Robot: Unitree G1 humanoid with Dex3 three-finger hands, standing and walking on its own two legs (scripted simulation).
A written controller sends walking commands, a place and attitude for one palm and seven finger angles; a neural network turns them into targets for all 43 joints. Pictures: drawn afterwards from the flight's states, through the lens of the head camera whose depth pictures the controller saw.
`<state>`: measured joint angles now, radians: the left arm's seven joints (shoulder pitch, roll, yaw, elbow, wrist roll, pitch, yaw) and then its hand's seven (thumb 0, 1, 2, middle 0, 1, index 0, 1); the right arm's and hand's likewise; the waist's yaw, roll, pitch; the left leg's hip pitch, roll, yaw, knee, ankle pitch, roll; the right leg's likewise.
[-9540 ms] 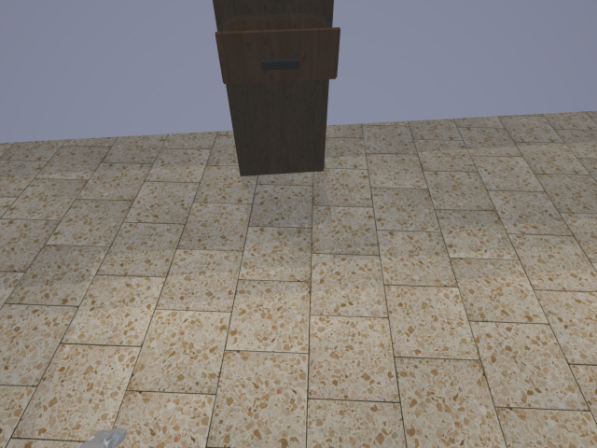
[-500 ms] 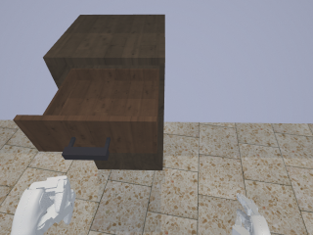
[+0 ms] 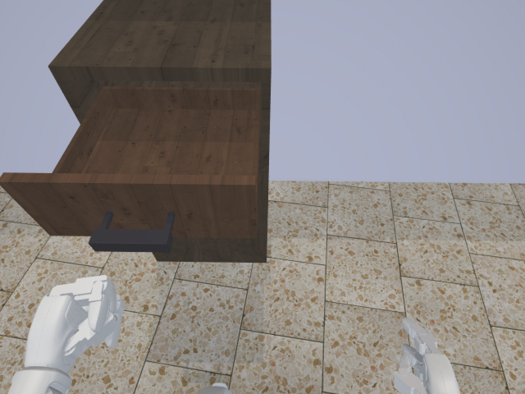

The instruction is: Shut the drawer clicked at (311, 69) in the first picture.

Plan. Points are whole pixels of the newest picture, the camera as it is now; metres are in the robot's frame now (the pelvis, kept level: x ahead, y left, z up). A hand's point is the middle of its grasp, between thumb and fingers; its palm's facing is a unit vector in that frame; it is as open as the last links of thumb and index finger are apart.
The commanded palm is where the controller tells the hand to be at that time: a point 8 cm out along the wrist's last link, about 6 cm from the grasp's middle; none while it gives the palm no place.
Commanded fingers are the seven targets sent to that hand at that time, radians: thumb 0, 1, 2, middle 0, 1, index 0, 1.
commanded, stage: bring the fist close to the handle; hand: left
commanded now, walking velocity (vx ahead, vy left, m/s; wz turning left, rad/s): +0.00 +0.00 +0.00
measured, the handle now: (136, 228) +0.37 +0.24 +0.02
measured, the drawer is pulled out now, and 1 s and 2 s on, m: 0.28 0.28 0.19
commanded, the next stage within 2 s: push the drawer shut in 0.90 s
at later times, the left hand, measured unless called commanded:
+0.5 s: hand (144, 303) +0.24 +0.19 +0.02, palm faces +0.01 -1.00 -0.03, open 3.3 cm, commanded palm +0.23 +0.25 +0.02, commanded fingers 0.00 0.90 0.90 -1.40 -1.60 -1.40 -1.60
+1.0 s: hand (147, 301) +0.25 +0.19 +0.01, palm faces +0.02 -1.00 -0.05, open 3.3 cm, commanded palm +0.23 +0.25 +0.02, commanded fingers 0.00 0.90 0.90 -1.40 -1.60 -1.40 -1.60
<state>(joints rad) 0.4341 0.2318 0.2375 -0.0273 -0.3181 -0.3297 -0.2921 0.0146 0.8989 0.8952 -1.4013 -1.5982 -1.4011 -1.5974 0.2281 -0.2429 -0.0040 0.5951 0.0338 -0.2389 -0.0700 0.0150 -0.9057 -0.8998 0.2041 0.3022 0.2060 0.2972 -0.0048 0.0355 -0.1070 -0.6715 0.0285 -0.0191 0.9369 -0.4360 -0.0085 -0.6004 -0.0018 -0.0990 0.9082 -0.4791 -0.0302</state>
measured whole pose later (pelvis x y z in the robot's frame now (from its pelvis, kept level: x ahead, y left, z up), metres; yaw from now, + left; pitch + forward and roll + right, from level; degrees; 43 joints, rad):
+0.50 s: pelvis -0.01 +0.03 -0.03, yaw -1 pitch +16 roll -2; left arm 0.30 0.19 0.10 0.00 -0.21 -0.39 -0.14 0.02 0.90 0.90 -1.40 -1.60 -1.40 -1.60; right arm 0.22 -0.23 0.01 0.53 0.00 -0.16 -0.03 0.01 -0.90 -0.90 0.21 0.30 0.21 0.30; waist -0.01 0.04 -0.15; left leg -0.91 0.02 0.00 1.14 -0.51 0.03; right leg -0.84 -0.02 -0.07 1.10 -0.54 0.00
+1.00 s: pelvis +0.00 +0.01 -0.03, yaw -1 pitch +17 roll -2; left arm 0.31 0.22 0.14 0.03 -0.24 -0.38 -0.16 0.02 0.90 0.90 -1.40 -1.60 -1.40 -1.60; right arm 0.24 -0.25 0.00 0.52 0.01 -0.11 -0.04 0.01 -0.91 -0.90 0.20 0.30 0.21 0.30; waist -0.03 0.03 -0.16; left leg -0.91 0.03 -0.01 1.14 -0.52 0.01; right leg -0.84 -0.01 -0.08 1.10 -0.55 -0.02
